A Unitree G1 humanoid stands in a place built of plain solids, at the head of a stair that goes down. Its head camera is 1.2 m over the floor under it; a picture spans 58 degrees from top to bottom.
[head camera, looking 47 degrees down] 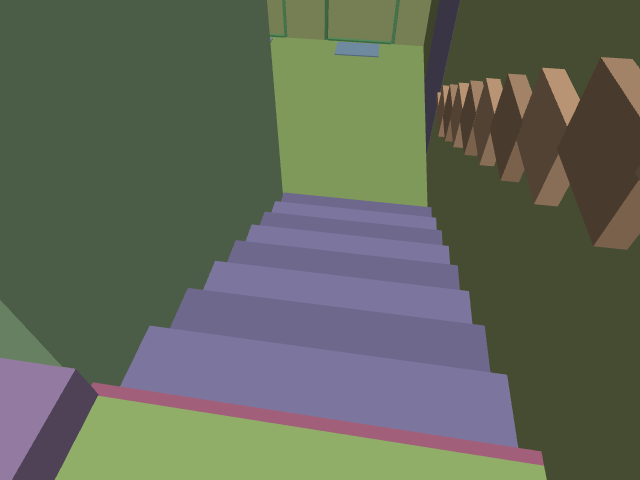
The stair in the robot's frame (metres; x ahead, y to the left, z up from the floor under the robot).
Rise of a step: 0.16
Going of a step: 0.29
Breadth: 1.25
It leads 9 degrees to the right of straight ahead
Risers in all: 9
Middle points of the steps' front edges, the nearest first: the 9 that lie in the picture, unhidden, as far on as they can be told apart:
0.46 0.04 0.00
0.75 0.00 -0.15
1.03 -0.05 -0.31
1.32 -0.09 -0.47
1.61 -0.13 -0.62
1.89 -0.18 -0.78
2.18 -0.22 -0.93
2.46 -0.26 -1.09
2.75 -0.31 -1.25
